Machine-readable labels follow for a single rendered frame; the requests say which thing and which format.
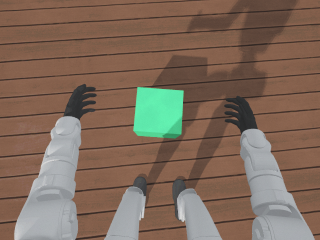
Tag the left robot upper arm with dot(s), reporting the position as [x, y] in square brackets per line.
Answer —
[48, 220]

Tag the robot left forearm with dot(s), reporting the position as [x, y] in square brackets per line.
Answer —
[57, 172]

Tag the robot left foot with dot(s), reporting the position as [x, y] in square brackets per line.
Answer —
[140, 182]

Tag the carton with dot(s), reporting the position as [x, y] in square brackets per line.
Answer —
[158, 112]

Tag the robot right forearm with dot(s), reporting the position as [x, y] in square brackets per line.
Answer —
[269, 193]

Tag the right robot hand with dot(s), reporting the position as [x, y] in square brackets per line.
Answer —
[246, 119]

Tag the left robot hand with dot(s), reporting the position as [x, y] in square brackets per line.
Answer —
[76, 103]

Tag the robot left shin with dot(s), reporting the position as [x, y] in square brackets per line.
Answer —
[133, 189]

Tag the right robot upper arm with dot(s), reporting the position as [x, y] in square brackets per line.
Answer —
[269, 227]

